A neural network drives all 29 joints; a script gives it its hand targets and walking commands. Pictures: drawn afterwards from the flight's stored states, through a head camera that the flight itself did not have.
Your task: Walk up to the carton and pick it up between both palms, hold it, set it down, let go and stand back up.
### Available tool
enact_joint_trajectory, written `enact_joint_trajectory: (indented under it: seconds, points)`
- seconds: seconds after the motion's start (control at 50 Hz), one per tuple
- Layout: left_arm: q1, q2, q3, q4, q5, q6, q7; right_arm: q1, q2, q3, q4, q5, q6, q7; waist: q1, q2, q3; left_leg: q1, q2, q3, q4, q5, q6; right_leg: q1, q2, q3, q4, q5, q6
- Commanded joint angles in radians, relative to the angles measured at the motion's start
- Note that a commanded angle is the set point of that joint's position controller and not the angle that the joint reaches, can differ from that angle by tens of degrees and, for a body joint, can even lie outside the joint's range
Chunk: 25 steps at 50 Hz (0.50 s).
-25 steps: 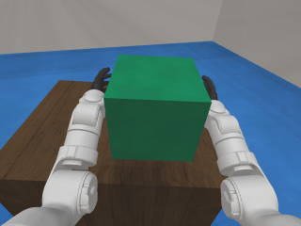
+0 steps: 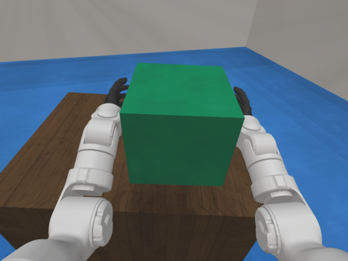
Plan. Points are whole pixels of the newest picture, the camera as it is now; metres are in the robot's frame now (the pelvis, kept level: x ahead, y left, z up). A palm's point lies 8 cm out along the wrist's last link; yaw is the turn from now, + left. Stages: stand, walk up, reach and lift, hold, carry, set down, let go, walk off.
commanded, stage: set down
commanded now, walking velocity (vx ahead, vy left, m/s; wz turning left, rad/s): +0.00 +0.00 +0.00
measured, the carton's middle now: (178, 122) +0.37 +0.01 +0.18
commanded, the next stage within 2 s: none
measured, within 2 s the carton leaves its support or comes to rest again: neither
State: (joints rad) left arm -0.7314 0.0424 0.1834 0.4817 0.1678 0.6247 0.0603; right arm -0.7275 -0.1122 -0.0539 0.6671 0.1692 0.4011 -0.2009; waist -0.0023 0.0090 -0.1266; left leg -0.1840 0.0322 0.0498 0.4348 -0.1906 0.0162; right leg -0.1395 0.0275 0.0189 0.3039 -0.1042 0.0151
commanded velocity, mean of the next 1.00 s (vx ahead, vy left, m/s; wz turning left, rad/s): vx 0.00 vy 0.00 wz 0.00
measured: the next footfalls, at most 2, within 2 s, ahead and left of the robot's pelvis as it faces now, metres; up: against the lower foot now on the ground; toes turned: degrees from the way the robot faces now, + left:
none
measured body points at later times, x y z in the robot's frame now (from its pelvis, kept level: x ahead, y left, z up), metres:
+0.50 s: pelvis +0.02 +0.00 +0.00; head -0.01 +0.01 +0.45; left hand +0.42 +0.16 +0.18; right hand +0.43 -0.14 +0.17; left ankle +0.03 +0.10 -0.74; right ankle +0.04 -0.13 -0.74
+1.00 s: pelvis +0.02 +0.00 +0.00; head +0.01 +0.02 +0.45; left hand +0.42 +0.17 +0.15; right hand +0.43 -0.14 +0.15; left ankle +0.03 +0.10 -0.74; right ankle +0.04 -0.13 -0.74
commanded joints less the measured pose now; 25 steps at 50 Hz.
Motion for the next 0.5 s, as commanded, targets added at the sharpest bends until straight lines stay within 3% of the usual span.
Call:
enact_joint_trajectory:
  seconds: [0.0,0.12,0.22,0.4,0.48]
  points:
    - [-0.728,-0.746,-0.344,-0.25,-0.089,-0.078,-0.17,-0.981,0.699,0.262,-0.37,0.109,-0.119,0.135,-0.044,0.034,-0.317,0.094,-0.072,-0.069,-0.155,0.09,-0.027,0.214,0.018,-0.057,-0.045,0.027,-0.007]
    - [-0.666,-0.702,-0.258,-0.102,-0.026,-0.13,-0.202,-0.922,0.72,0.218,-0.271,0.019,-0.195,0.16,-0.024,0.005,-0.215,0.046,-0.063,-0.056,-0.2,-0.064,-0.017,0.194,-0.001,-0.065,-0.067,-0.096,-0.007]
    - [-0.58,-0.669,-0.232,-0.091,0.013,-0.162,-0.228,-0.809,0.68,0.195,-0.24,-0.042,-0.256,0.165,-0.028,-0.003,-0.187,0.085,-0.061,-0.043,-0.214,-0.036,-0.012,0.236,0.0,-0.073,-0.068,-0.08,-0.002]
    - [-0.468,-0.715,-0.404,-0.259,-0.042,-0.231,-0.204,-0.72,0.652,0.314,-0.412,-0.004,-0.345,0.136,-0.064,0.012,-0.451,0.32,-0.059,-0.06,-0.087,0.434,-0.064,0.321,0.029,-0.098,-0.039,0.281,-0.003]
    - [-0.438,-0.709,-0.442,-0.297,-0.049,-0.255,-0.196,-0.639,0.661,0.359,-0.404,-0.002,-0.354,0.122,-0.086,0.008,-0.456,0.359,-0.061,-0.074,-0.05,0.566,-0.083,0.334,0.033,-0.099,-0.037,0.377,0.001]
